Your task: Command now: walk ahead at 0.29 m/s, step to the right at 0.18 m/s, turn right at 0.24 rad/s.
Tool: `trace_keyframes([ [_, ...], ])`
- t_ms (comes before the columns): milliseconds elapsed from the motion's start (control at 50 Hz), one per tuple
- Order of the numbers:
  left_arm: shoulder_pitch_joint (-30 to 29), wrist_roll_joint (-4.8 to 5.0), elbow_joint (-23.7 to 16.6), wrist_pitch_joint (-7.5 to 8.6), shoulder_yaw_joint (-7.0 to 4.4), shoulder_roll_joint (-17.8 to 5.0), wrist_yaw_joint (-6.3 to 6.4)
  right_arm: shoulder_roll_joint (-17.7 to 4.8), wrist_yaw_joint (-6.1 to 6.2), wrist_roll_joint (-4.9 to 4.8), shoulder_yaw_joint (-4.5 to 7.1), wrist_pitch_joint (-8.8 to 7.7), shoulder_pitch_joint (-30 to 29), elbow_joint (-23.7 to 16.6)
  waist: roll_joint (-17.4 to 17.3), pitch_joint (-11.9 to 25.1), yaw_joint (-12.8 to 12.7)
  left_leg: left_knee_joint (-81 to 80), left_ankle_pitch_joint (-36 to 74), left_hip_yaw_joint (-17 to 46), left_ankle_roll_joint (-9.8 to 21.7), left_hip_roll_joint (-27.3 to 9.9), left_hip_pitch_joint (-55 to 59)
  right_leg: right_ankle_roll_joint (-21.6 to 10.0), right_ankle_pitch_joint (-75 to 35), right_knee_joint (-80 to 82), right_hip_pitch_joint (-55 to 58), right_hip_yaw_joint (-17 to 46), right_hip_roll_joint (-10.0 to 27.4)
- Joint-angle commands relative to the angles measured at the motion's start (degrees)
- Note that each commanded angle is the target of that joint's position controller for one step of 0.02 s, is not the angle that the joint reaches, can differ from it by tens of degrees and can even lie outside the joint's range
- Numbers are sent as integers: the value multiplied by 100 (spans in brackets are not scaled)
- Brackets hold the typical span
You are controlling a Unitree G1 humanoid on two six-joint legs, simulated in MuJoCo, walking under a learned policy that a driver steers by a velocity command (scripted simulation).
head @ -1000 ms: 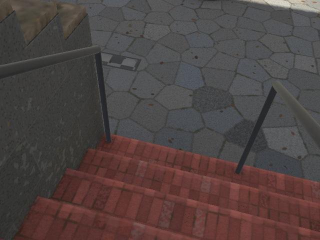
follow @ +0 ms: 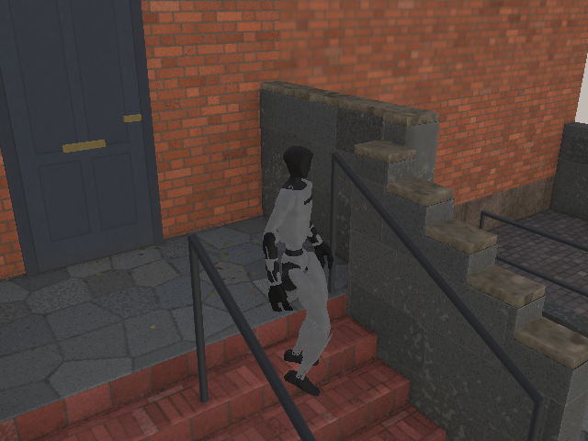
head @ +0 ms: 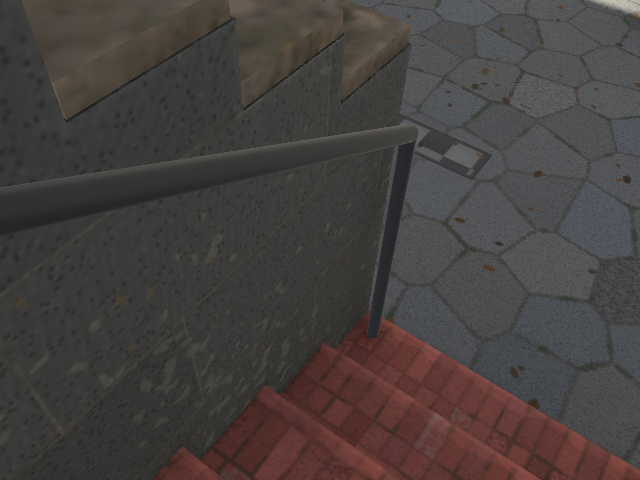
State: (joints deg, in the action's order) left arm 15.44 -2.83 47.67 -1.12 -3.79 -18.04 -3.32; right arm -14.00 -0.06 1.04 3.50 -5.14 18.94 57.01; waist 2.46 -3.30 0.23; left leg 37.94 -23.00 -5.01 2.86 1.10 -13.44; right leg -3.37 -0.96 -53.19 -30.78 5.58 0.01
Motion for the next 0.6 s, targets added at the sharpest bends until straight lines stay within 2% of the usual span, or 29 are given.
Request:
trace_keyframes([
  [20, -375, -161, -393, -10, -55, -118, -199, -721, 298, -107, 98, -107, -15, -392, -291, -20, -51, -125, 2347, 635, 458, -1181, -771, 12, -2034, 885, 326, -197, -237],
  [40, -488, -93, -518, -51, -33, -36, -288, -772, 361, -90, 110, -36, 41, -462, -470, 102, -51, 113, 2250, 546, 423, -1181, -967, -9, -2421, 950, 551, -321, -318],
  [60, -662, -23, -622, -99, -21, -30, -356, -774, 425, -9, 115, 4, 67, -524, -557, -2, -60, 181, 1774, 499, 381, -1238, -1311, 18, -2669, 1057, 778, -392, -313],
  [80, -734, 76, -663, -131, 0, 7, -412, -675, 463, -19, 99, 57, 44, -541, -676, -52, -81, 345, 1618, 416, 328, -1249, -1655, 45, -2869, 1141, 1086, -433, -317],
  [100, -621, 85, -601, -147, 1, -2, -412, -708, 435, 15, 100, 58, -54, -666, -742, 38, -110, 603, 1325, 367, 305, -1306, -1860, 51, -3118, 784, 1372, -783, -471],
  [140, -828, -49, -623, -182, 15, -82, -282, -761, 428, 66, 155, 57, 139, -672, -677, -160, 80, 989, 1531, 499, 302, -1493, -1524, 18, -2594, 1037, 1158, -829, -420],
  [160, -547, 182, -387, -95, 120, 84, -67, -455, 242, 77, 78, 97, 300, -554, -1272, -202, 278, 1190, 311, 174, 276, -1221, -1099, -59, -1991, 2187, 1428, -480, -69],
  [180, -193, 82, -272, -29, 15, -181, 81, -417, 249, 93, 86, 164, 451, -449, -1052, -159, 207, 1963, 473, 80, 360, -1133, -867, -132, -1718, 2457, 1882, -731, -168],
  [200, 314, -31, -49, 40, -38, -278, 187, -365, 272, 127, 37, 224, 596, -356, -640, 13, -5, 3066, 1149, -76, 450, -990, -564, -231, -1541, 2977, 2309, -958, -243],
  [220, 1026, -82, 176, 83, -91, -271, 204, -370, 311, 122, 34, 276, 574, -339, -426, 189, -450, 4488, 2014, -199, 544, -850, -532, -424, -1308, 3615, 2859, -899, -263],
  [240, 1540, -80, 367, 90, -203, -469, 159, -259, 258, 102, 82, 319, 285, -438, 459, 324, -844, 7091, -141, -350, 534, -331, -1748, -778, -1812, 3570, 3849, -187, 252],
  [260, 1697, 20, 311, 197, -219, -1026, 47, 78, 293, -56, 19, 333, 160, -967, 1224, 344, -388, 8601, -2234, -231, 330, -92, -4262, -1224, -6654, 1159, 5046, 901, 1239],
  [280, 1969, 245, 218, 206, -292, -1206, 3, -224, 278, 27, -17, 306, -161, -1244, 412, 1233, -628, 8744, -1692, 196, 305, -253, -5353, -1694, -6105, 1431, 5876, 1792, 1842],
  [300, 1682, 258, -30, 173, -254, -1036, 58, -633, 246, 101, 43, 281, -191, -1211, -407, 1199, -603, 7726, -1321, 634, 208, -495, -5490, -1880, -4163, 1855, 5366, 1977, 1983],
  [320, 1339, 93, -130, 162, -287, -1086, 202, -559, 225, 133, 17, 226, -433, -1286, 123, 1199, -556, 7285, -1549, 898, -29, -491, -5672, -2426, -1318, 2437, 4736, 3263, 2433],
  [340, 1100, 35, -79, 252, -134, -698, 305, -685, 281, 238, 44, 247, -947, -1242, -552, 453, -380, 6751, -895, 1218, -190, -702, -5822, -2355, -1029, 2528, 3967, 3372, 2367],
  [360, 839, 10, -85, 325, -21, -564, 313, -717, 292, 157, 82, 346, -1032, -1241, -573, 49, -103, 5367, -21, 1215, -288, -742, -5228, -2083, -576, 2542, 2933, 3014, 1987],
  [380, 581, 59, -74, 406, 52, -419, 330, -563, 254, 131, 23, 405, -1318, -1335, -565, -196, 92, 4004, 684, 1125, -455, -779, -4418, -1821, 381, 2977, 1790, 2639, 1422],
  [400, 415, 101, -114, 433, 63, -464, 413, -493, 199, 117, 3, 453, -1643, -1513, -356, -349, 100, 2791, 1704, 800, -569, -656, -3403, -1610, 645, 3469, 737, 2301, 946],
  [420, 257, 225, -91, 444, 86, -407, 432, -316, 96, 216, -24, 416, -1716, -1460, -66, -224, 102, 1751, 2556, 650, -586, -651, -2413, -1428, 565, 3565, 278, 1911, 607],
  [440, 335, 311, -5, 398, 64, -430, 406, -6, 30, 207, -109, 417, -1487, -1324, 294, 54, 94, 1445, 3011, 408, -531, -459, -1361, -1295, 172, 3555, -80, 1516, 426],
  [460, 438, 281, 77, 390, 54, -442, 357, -47, -1, 150, -57, 394, -916, -976, 675, 316, 152, 1941, 3527, 631, -442, -510, -1111, -1311, -410, 3273, 334, 1613, 514],
  [480, 376, 217, -24, 407, 26, -443, 258, -259, -59, 115, 10, 389, -648, -823, 499, 413, 234, 1990, 3536, 510, -352, -496, -1192, -1306, -509, 3026, 687, 1475, 473],
  [500, 444, 243, -122, 375, 13, -421, 213, -314, -51, 101, 32, 374, -1070, -940, 250, 258, 65, 1767, 3274, 489, -294, -455, -1377, -1283, -670, 2919, 915, 1557, 481],
  [520, 822, 194, -40, 380, 17, -345, 275, -286, -30, 160, 24, 303, -1689, -1200, 154, 83, -227, 1414, 3455, 1109, -275, -615, -2366, -1409, -444, 2459, 2018, 2045, 513],
  [540, 995, 197, -52, 317, -18, -448, 369, -316, 24, 204, 7, 219, -2130, -1333, -116, 14, -390, 1089, 3122, 1200, -296, -527, -3119, -1473, -672, 2105, 2817, 2304, 624],
  [560, 1156, 187, -76, 299, -32, -493, 379, -298, 90, 123, -10, 187, -2239, -1352, 56, -39, -490, 750, 2568, 1270, -344, -489, -3375, -1462, -1175, 1964, 3323, 2413, 628],
  [580, 1187, 119, -102, 300, -47, -490, 392, -332, 109, 93, -20, 132, -2170, -1357, 289, 8, -505, 577, 2264, 1319, -354, -468, -3199, -1424, -1544, 1754, 3465, 2529, 641],
  [600, 1424, -8, 18, 343, -47, -447, 391, -452, 70, 60, 41, 84, -2478, -1420, 237, -18, -739, 313, 2565, 1315, -379, -412, -3599, -1397, -870, 1302, 3824, 2441, 460],
])
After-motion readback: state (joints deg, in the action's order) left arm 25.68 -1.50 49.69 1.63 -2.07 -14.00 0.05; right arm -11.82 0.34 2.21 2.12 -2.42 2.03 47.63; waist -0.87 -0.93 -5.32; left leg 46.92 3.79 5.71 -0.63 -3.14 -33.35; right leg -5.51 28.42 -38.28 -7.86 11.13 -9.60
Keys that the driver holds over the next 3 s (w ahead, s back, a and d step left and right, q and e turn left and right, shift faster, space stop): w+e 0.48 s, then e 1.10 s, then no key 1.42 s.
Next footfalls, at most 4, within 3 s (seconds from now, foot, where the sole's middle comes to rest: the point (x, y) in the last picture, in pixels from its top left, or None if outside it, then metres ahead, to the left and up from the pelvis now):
0.22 right None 0.18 -0.09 -0.92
0.64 left None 0.48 0.09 -0.93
1.02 right None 0.48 -0.17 -1.08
1.48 left None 0.59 -0.02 -1.08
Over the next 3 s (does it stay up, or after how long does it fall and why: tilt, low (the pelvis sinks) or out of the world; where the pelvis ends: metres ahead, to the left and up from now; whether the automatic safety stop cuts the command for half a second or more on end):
stays up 0.48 -0.12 -0.30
